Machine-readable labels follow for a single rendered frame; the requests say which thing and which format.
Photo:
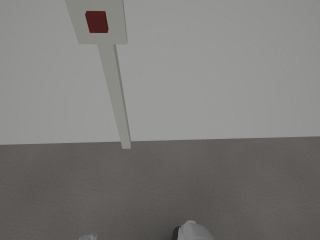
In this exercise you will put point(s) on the robot right thigh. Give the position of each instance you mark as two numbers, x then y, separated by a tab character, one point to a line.
193	231

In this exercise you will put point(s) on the panel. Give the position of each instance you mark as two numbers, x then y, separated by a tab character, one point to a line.
106	43

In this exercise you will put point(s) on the button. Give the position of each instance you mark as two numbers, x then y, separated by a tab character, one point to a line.
97	21

